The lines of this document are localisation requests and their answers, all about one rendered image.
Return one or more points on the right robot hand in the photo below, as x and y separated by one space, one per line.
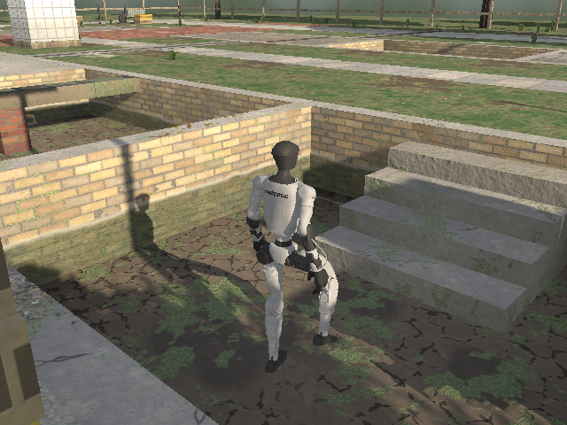
321 279

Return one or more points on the left robot shin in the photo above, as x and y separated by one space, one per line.
273 323

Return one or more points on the robot right thigh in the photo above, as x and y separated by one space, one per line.
300 262

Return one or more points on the robot left upper arm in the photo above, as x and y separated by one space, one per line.
253 211

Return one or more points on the robot right forearm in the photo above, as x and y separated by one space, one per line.
310 249

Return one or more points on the left robot hand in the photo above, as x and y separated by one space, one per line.
257 245

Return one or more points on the robot right upper arm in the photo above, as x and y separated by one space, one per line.
307 195

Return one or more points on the robot left forearm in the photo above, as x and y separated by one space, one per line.
255 229

